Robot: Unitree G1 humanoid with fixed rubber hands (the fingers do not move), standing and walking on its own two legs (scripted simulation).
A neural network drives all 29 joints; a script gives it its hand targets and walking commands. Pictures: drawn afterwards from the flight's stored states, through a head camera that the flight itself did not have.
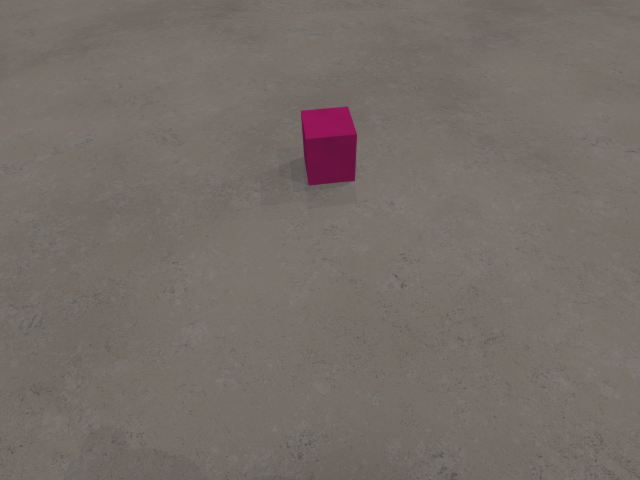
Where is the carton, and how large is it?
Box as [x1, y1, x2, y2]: [301, 107, 356, 184]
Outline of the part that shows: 347,107 301,111 304,157 309,184 354,180 356,133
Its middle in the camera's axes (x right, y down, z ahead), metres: +0.04 -0.45 +1.91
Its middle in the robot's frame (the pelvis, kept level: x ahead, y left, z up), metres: +1.67 -0.05 -0.65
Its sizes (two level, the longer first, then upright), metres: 0.245 0.231 0.267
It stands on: the floor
